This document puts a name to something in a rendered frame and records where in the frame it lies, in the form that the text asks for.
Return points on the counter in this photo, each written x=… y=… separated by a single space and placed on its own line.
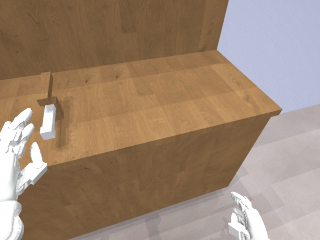
x=149 y=113

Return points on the robot right hand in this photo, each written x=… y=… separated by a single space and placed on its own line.
x=251 y=224

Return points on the tap lever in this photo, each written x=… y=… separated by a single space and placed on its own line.
x=47 y=131

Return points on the robot left forearm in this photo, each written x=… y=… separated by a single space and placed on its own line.
x=11 y=226

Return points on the robot left hand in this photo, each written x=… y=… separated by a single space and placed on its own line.
x=13 y=138

